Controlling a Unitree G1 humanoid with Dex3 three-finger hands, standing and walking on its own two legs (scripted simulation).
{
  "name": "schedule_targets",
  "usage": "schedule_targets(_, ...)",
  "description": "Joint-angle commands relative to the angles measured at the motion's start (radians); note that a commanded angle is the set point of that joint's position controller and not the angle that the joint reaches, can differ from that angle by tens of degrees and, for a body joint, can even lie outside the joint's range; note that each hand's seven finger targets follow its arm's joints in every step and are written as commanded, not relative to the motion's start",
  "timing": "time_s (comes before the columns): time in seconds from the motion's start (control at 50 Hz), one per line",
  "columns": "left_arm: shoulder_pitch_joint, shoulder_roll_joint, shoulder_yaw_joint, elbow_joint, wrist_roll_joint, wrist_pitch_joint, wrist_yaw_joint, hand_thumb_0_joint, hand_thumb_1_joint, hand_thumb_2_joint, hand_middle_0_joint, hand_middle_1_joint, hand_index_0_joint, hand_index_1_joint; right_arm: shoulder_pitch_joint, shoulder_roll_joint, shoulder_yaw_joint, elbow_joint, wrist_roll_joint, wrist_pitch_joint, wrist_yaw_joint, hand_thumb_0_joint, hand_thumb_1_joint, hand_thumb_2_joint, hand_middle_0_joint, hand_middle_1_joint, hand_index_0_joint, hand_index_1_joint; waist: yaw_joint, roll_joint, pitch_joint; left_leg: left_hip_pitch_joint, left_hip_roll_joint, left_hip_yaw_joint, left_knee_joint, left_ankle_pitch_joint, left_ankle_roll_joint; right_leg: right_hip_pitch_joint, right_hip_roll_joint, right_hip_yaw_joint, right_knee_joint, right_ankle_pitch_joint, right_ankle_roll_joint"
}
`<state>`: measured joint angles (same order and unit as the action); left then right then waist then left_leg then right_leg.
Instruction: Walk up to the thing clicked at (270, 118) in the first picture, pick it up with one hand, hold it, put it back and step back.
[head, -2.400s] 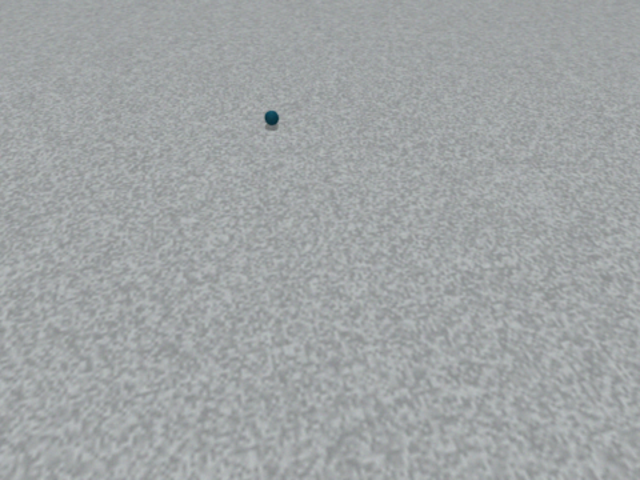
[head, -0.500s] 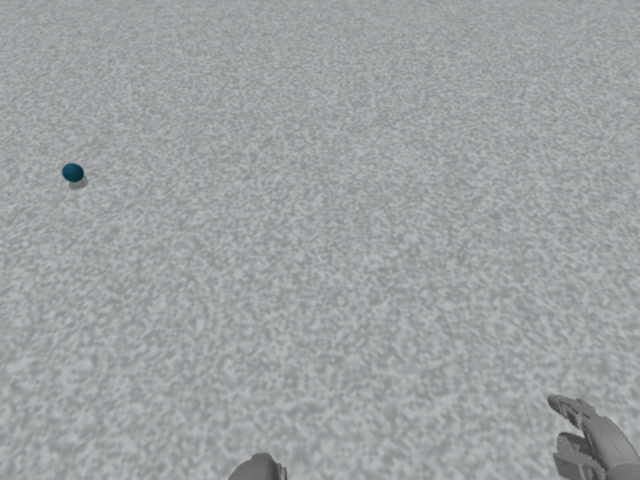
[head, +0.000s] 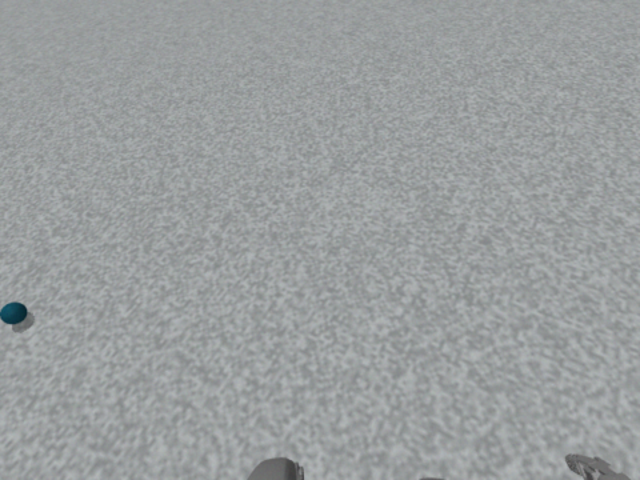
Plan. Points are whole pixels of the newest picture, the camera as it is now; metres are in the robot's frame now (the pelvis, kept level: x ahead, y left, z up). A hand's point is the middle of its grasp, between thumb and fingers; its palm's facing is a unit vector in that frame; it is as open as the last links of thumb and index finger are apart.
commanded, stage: walk up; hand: left
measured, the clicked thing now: (13, 313) +0.88 +1.15 -0.70
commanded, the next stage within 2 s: none
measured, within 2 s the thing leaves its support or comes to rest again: neither
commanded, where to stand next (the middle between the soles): +0.44 +1.27 m, yaw -43 degrees
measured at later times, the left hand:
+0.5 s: hand (8, 389) +0.33 +0.51 -0.11, palm faces -0.28 -0.77 -0.57, open 7.4 cm
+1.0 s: hand out of the picture +0.46 +0.74 -0.12, palm faces -0.34 -0.72 -0.60, open 7.4 cm
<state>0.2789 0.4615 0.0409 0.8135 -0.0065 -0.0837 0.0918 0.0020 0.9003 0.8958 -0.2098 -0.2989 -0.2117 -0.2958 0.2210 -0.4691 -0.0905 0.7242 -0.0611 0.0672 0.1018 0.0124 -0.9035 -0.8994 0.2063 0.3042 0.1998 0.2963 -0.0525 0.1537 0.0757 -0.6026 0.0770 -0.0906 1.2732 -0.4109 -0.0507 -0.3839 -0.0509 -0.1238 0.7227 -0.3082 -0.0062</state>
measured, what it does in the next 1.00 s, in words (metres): steps to the left, turning right: left foot, then right foot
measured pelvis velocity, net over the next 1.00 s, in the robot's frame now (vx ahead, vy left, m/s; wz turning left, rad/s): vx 0.27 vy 0.45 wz -0.36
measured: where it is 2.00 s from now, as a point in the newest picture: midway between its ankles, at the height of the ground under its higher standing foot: (42, 455)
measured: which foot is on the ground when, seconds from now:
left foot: up 0.00-0.16, down 0.18-0.50, up 0.52-0.82, down 0.84-1.00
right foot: down 0.00-0.20, up 0.22-0.48, down 0.50-0.86, up 0.88-1.00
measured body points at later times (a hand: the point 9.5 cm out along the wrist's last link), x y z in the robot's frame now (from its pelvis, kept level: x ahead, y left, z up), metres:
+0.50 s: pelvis +0.18 +0.23 +0.00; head +0.21 +0.18 +0.44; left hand +0.34 +0.54 -0.08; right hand +0.15 -0.11 -0.13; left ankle +0.19 +0.29 -0.70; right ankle +0.25 +0.13 -0.71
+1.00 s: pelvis +0.27 +0.45 -0.01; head +0.31 +0.42 +0.44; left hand +0.47 +0.77 -0.09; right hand +0.23 +0.11 -0.11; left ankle +0.32 +0.54 -0.71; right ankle +0.28 +0.29 -0.65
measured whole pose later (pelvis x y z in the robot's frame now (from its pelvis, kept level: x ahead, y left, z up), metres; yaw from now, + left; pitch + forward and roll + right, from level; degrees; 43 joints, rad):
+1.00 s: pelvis +0.27 +0.45 -0.01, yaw -21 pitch +0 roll -1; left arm 0.29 0.49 0.07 0.91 0.00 -0.04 0.11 0.01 0.90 0.90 -0.21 -0.30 -0.21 -0.30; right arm 0.24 -0.44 -0.10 0.69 -0.08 0.06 0.07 0.00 -0.90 -0.90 0.21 0.30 0.20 0.30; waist -0.07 0.06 0.09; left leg -0.44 0.03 0.05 0.87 -0.44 0.03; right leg -0.68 -0.01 0.04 1.17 -0.47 -0.05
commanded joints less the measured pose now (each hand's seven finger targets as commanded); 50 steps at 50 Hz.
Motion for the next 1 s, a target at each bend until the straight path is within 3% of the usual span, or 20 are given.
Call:
schedule_targets(0.0,0.006,0.369,0.121,-0.034,0.037,-0.038,0.02,0.0,0.9,0.9,-0.2,-0.3,-0.2,-0.3,-0.003,-0.178,-0.07,-0.1,0.018,-0.006,0.036,0.0,-0.9,-0.9,0.2,0.3,0.2,0.3,-0.019,-0.287,-0.056,0.005,0.077,0.015,-0.169,0.095,0.019,-0.086,-0.222,0.275,-0.357,-0.076,-0.215)
schedule_targets(0.1,-0.043,0.407,0.137,-0.014,0.047,-0.03,0.02,0.0,0.9,0.9,-0.2,-0.3,-0.2,-0.3,-0.005,-0.189,-0.089,-0.081,0.016,-0.012,0.046,0.0,-0.9,-0.9,0.2,0.3,0.2,0.3,-0.052,-0.314,-0.077,0.269,0.042,0.104,-0.372,0.175,0.04,-0.244,-0.176,0.217,-0.287,-0.163,-0.169)
schedule_targets(0.14,-0.07,0.344,0.118,-0.01,0.052,-0.015,0.018,0.0,0.9,0.9,-0.2,-0.3,-0.2,-0.3,0.127,-0.196,-0.107,-0.033,0.007,-0.024,0.026,0.0,-0.9,-0.9,0.2,0.3,0.2,0.3,-0.149,-0.188,-0.123,0.491,-0.036,0.158,-0.528,0.069,0.054,-0.328,-0.107,0.126,-0.013,-0.04,-0.117)
schedule_targets(0.16,-0.049,0.242,0.089,-0.008,0.047,-0.006,0.019,0.0,0.9,0.9,-0.2,-0.3,-0.2,-0.3,0.225,-0.247,-0.123,-0.007,-0.014,-0.036,0.012,0.0,-0.9,-0.9,0.2,0.3,0.2,0.3,-0.207,0.079,-0.129,0.551,0.007,0.031,-0.731,-0.083,0.073,-0.413,0.006,0.028,0.328,-0.093,-0.069)
schedule_targets(0.18,-0.013,0.154,0.063,-0.02,0.031,0.0,0.026,0.0,0.9,0.9,-0.2,-0.3,-0.2,-0.3,0.179,-0.327,-0.126,-0.036,-0.017,-0.053,-0.005,0.0,-0.9,-0.9,0.2,0.3,0.2,0.3,-0.149,0.293,-0.079,0.538,0.239,-0.355,-0.94,-0.018,0.119,-0.578,0.121,0.063,0.523,-0.337,-0.047)
schedule_targets(0.2,0.035,0.178,0.054,0.012,0.02,-0.007,0.052,0.0,0.9,0.9,-0.2,-0.3,-0.2,-0.3,0.073,-0.399,-0.143,-0.049,0.011,-0.057,-0.024,0.0,-0.9,-0.9,0.2,0.3,0.2,0.3,-0.08,0.298,-0.132,0.512,0.312,-0.542,-1.007,-0.041,0.197,-0.565,0.049,0.192,0.654,-0.284,-0.086)
schedule_targets(0.26,0.086,0.255,0.075,0.111,-0.014,-0.011,0.034,0.0,0.9,0.9,-0.2,-0.3,-0.2,-0.3,-0.036,-0.251,-0.104,-0.079,0.002,-0.059,-0.049,0.0,-0.9,-0.9,0.2,0.3,0.2,0.3,-0.022,0.094,-0.117,0.46,0.208,-0.197,-0.814,0.191,0.208,-0.47,-0.043,0.161,0.512,-0.109,-0.058)
schedule_targets(0.36,0.121,0.205,0.069,0.105,-0.001,0.005,0.016,0.0,0.9,0.9,-0.2,-0.3,-0.2,-0.3,-0.055,-0.181,-0.071,-0.108,-0.026,-0.057,-0.05,0.0,-0.9,-0.9,0.2,0.3,0.2,0.3,-0.022,0.097,-0.121,0.384,0.198,-0.035,-0.755,0.585,0.31,-0.241,-0.045,0.035,0.277,-0.104,-0.039)
schedule_targets(0.44,0.371,0.235,0.11,0.125,0.01,0.005,0.029,0.0,0.9,0.9,-0.2,-0.3,-0.2,-0.3,-0.17,-0.155,-0.066,-0.182,-0.015,-0.037,-0.038,0.0,-0.9,-0.9,0.2,0.3,0.2,0.3,0.152,-0.084,-0.194,0.092,0.07,0.151,-0.443,0.581,0.165,0.297,-0.006,0.054,-0.128,0.19,-0.071)
schedule_targets(0.46,0.442,0.302,0.14,0.119,0.032,0.005,0.042,0.0,0.9,0.9,-0.2,-0.3,-0.2,-0.3,-0.131,-0.113,-0.05,-0.2,-0.007,-0.04,-0.033,0.0,-0.9,-0.9,0.2,0.3,0.2,0.3,0.198,-0.203,-0.213,-0.119,0.014,0.15,-0.271,0.394,0.1,0.493,-0.075,0.189,-0.171,0.146,-0.107)
schedule_targets(0.48,0.392,0.356,0.148,0.064,0.044,0.006,0.052,0.0,0.9,0.9,-0.2,-0.3,-0.2,-0.3,-0.036,-0.076,-0.039,-0.2,-0.006,-0.035,-0.038,0.0,-0.9,-0.9,0.2,0.3,0.2,0.3,0.135,-0.347,-0.246,-0.277,-0.039,0.094,-0.091,-0.164,0.044,0.563,-0.338,0.574,-0.254,0.117,-0.203)
schedule_targets(0.52,0.204,0.361,0.137,-0.038,0.016,0.005,0.059,0.0,0.9,0.9,-0.2,-0.3,-0.2,-0.3,-0.029,-0.208,-0.089,-0.177,-0.01,0.0,-0.053,0.0,-0.9,-0.9,0.2,0.3,0.2,0.3,0.079,-0.146,-0.172,-0.228,-0.006,-0.072,0.19,-0.144,0.005,0.247,-0.494,0.802,-0.391,-0.106,-0.387)
schedule_targets(0.62,0.046,0.325,0.134,-0.069,0.045,-0.005,0.034,0.0,0.9,0.9,-0.2,-0.3,-0.2,-0.3,0.051,-0.204,-0.09,-0.093,-0.022,0.014,-0.007,0.0,-0.9,-0.9,0.2,0.3,0.2,0.3,-0.003,-0.266,-0.087,-0.034,0.019,-0.019,0.041,0.035,0.038,-0.081,-0.215,0.372,-0.326,-0.236,-0.193)
schedule_targets(0.74,0.08,0.394,0.161,-0.057,0.059,-0.008,0.017,0.0,0.9,0.9,-0.2,-0.3,-0.2,-0.3,-0.009,-0.189,-0.089,-0.109,-0.012,0.014,0.014,0.0,-0.9,-0.9,0.2,0.3,0.2,0.3,0.046,-0.335,-0.083,0.091,-0.004,0.091,-0.262,-0.084,0.06,-0.152,-0.2,0.355,-0.262,-0.233,-0.212)
schedule_targets(0.8,0.028,0.354,0.137,-0.068,0.053,0.003,0.015,0.0,0.9,0.9,-0.2,-0.3,-0.2,-0.3,0.143,-0.203,-0.109,-0.069,-0.018,-0.007,0.001,0.0,-0.9,-0.9,0.2,0.3,0.2,0.3,-0.044,-0.243,-0.142,0.338,-0.049,0.11,-0.525,-0.04,0.089,-0.259,-0.146,0.288,-0.049,-0.15,-0.145)
schedule_targets(0.82,0.005,0.262,0.106,-0.068,0.051,0.009,0.021,0.0,0.9,0.9,-0.2,-0.3,-0.2,-0.3,0.241,-0.234,-0.122,-0.047,-0.036,-0.019,-0.012,0.0,-0.9,-0.9,0.2,0.3,0.2,0.3,-0.128,-0.027,-0.135,0.439,-0.019,0.001,-0.749,-0.112,0.096,-0.395,0.005,0.156,0.255,-0.178,-0.087)
schedule_targets(0.84,-0.014,0.167,0.078,-0.09,0.032,0.011,0.038,0.0,0.9,0.9,-0.2,-0.3,-0.2,-0.3,0.189,-0.364,-0.139,-0.084,-0.039,-0.03,-0.028,0.0,-0.9,-0.9,0.2,0.3,0.2,0.3,-0.119,0.277,-0.058,0.376,0.228,-0.411,-0.928,-0.109,0.159,-0.616,0.193,0.08,0.484,-0.388,-0.033)
schedule_targets(0.86,-0.054,0.222,0.079,-0.076,0.025,0.003,0.065,0.0,0.9,0.9,-0.2,-0.3,-0.2,-0.3,0.08,-0.398,-0.145,-0.092,-0.017,-0.034,-0.042,0.0,-0.9,-0.9,0.2,0.3,0.2,0.3,-0.089,0.24,-0.027,0.306,0.293,-0.559,-0.969,-0.094,0.281,-0.587,0.084,0.207,0.528,-0.327,-0.077)
schedule_targets(0.9,-0.004,0.234,0.082,-0.009,0.001,-0.001,0.046,0.0,0.9,0.9,-0.2,-0.3,-0.2,-0.3,0.02,-0.244,-0.109,-0.117,-0.024,-0.036,-0.055,0.0,-0.9,-0.9,0.2,0.3,0.2,0.3,-0.058,0.002,0.004,0.315,0.172,-0.279,-0.807,0.219,0.197,-0.53,0.065,0.21,0.501,-0.207,-0.047)
schedule_targets(0.98,0.137,0.23,0.083,0.048,-0.005,0.01,0.023,0.0,0.9,0.9,-0.2,-0.3,-0.2,-0.3,-0.036,-0.179,-0.086,-0.161,-0.028,-0.039,-0.059,0.0,-0.9,-0.9,0.2,0.3,0.2,0.3,-0.008,0.081,-0.103,0.381,0.118,-0.086,-0.691,0.58,0.231,-0.312,0.038,0.089,0.397,-0.142,-0.033)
